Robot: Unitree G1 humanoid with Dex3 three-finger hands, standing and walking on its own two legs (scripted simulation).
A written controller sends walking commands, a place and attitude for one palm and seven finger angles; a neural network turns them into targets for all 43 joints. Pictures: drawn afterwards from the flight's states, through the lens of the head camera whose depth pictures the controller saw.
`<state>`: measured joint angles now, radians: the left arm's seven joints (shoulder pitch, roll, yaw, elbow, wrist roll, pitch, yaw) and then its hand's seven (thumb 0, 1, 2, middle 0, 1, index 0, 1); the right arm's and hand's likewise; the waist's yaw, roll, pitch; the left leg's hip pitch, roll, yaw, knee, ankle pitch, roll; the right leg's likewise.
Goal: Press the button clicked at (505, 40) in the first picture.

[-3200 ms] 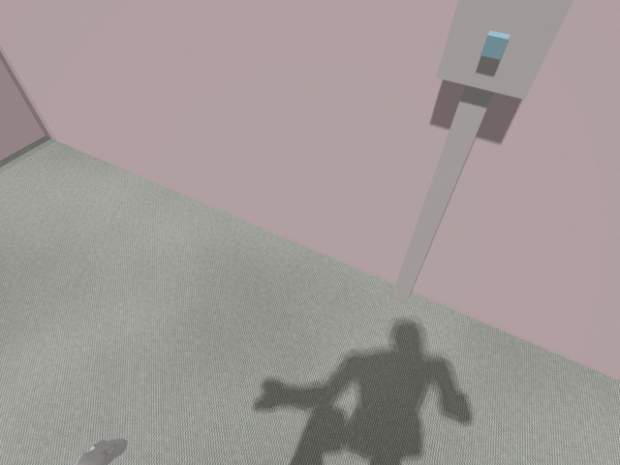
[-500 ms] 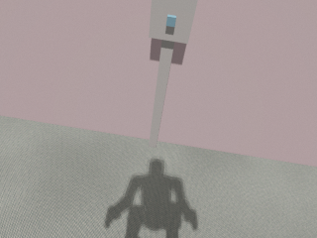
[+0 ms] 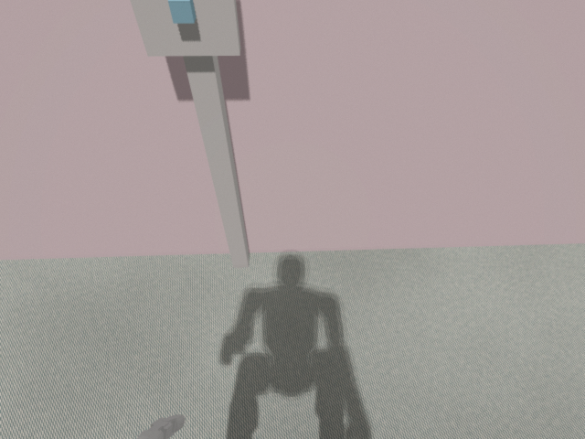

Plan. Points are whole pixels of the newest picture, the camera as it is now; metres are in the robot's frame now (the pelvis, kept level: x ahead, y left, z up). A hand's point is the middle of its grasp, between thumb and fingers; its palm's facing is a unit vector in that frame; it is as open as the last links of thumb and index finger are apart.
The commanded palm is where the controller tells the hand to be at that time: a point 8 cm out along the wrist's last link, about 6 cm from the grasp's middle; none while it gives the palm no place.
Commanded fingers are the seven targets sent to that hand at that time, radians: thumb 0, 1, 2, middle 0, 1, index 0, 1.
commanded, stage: take the last steps up to it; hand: left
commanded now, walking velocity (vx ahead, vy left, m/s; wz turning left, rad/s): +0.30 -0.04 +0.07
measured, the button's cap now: (182, 8) +0.76 +0.18 +0.21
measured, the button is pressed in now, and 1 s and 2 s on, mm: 0 0 0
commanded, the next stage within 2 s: come to a stop and stand still in 0.52 s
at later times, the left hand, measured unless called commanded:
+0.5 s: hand out of the picture +0.13 +0.18 -0.18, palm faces +0.09 -0.99 -0.12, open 7.3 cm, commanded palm none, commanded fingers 0.00 0.90 0.90 -0.20 -0.30 -0.20 -0.30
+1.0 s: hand (202, 325) +0.33 +0.16 -0.15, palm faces +0.10 -0.96 -0.26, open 7.2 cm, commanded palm none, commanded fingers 0.00 0.90 0.90 -0.20 -0.30 -0.20 -0.30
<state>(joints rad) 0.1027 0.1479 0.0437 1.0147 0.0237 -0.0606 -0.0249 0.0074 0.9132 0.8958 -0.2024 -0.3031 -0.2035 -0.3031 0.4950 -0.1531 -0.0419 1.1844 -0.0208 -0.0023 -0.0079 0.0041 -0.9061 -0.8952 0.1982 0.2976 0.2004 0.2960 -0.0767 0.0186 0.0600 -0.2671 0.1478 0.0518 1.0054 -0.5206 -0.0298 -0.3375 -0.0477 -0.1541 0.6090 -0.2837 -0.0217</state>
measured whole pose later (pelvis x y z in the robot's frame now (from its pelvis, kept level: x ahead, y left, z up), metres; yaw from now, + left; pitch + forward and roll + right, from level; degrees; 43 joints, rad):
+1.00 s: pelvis +0.26 -0.03 +0.01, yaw +4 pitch -1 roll +1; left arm 0.14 0.13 0.04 1.01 0.03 -0.01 0.05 0.01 0.93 0.90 -0.21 -0.30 -0.21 -0.30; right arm 0.24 -0.17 -0.07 1.08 -0.01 0.06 -0.01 0.00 -0.91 -0.90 0.20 0.30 0.20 0.30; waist 0.00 0.04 0.10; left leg -0.41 0.01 0.04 1.09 -0.50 -0.05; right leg -0.35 -0.11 -0.12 0.54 -0.17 0.00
